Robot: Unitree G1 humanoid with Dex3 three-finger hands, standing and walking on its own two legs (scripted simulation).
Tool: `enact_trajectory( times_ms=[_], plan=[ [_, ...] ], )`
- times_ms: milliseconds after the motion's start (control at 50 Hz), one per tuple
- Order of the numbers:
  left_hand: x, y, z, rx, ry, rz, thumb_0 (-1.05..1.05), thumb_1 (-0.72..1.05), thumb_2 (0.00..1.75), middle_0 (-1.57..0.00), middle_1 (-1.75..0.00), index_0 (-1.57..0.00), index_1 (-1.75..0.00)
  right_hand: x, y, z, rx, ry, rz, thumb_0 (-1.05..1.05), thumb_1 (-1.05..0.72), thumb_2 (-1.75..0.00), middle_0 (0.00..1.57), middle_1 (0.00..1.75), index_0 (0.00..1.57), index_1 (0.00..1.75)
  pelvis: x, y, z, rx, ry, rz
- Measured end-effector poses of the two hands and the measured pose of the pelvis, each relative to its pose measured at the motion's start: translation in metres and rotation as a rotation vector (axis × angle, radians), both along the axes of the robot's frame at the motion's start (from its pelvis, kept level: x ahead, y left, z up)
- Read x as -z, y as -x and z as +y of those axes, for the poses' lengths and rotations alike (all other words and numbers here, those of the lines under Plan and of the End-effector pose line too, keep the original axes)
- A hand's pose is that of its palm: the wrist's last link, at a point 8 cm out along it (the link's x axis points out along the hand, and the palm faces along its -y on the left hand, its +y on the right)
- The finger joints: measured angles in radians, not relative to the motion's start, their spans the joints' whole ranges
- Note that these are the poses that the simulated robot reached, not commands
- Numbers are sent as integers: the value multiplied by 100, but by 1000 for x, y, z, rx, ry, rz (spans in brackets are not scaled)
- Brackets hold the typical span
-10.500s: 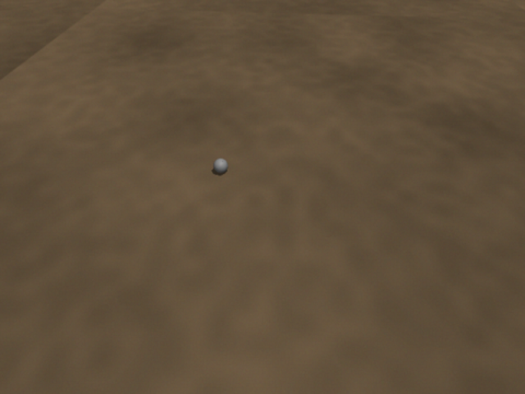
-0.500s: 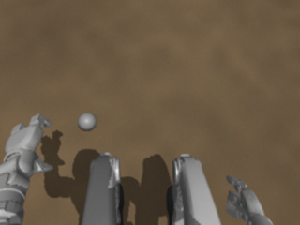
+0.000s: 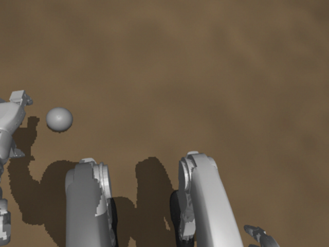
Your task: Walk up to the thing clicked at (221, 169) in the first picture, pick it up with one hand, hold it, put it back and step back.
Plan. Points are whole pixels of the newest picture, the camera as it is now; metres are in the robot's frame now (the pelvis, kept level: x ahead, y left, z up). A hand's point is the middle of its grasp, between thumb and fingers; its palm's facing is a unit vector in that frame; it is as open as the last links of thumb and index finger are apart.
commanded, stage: rise first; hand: left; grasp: from above
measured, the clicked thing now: (59, 119) +0.50 +0.31 -0.33
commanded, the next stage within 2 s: approach in 0.80 s
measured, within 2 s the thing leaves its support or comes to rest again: neither
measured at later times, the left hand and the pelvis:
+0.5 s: hand (26, 123) +0.43 +0.34 -0.19, palm faces -0.44 -0.07 -0.90, open 14.2 cm; pelvis +0.01 +0.00 -0.04, yaw -2 degrees
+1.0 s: hand (33, 121) +0.45 +0.34 -0.21, palm faces -0.45 -0.07 -0.89, open 14.2 cm; pelvis +0.01 +0.00 -0.05, yaw -3 degrees
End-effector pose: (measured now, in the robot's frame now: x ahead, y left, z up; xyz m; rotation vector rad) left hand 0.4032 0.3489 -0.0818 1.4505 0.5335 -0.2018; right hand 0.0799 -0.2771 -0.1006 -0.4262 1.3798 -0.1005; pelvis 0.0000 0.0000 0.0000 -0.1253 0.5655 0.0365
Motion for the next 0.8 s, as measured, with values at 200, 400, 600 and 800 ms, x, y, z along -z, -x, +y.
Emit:
enact_trajectory(
  times_ms=[200,400,600,800],
  plan=[
    [23,-17,-1,54,-42,3,0,-54,102,-7,-102,-7,-102,19,-5,3,-29,-3,18,0,-90,-90,20,30,21,30,20,-2,0,7,5,-3],
    [40,-31,-3,50,-49,-9,0,-54,101,-7,-103,-7,-102,34,-8,5,-51,-16,36,0,-91,-90,20,30,21,30,32,-6,-2,19,8,-5],
    [53,-41,-5,32,-44,-11,0,-55,101,-7,-104,-7,-103,37,1,3,-46,-7,67,0,-91,-90,20,30,21,30,39,-8,-1,29,15,-5],
    [64,-46,-6,38,-40,-4,0,-55,101,-7,-104,-7,-103,37,9,2,-37,0,97,0,-91,-90,20,30,20,30,43,-11,-1,32,20,-3]
  ],
)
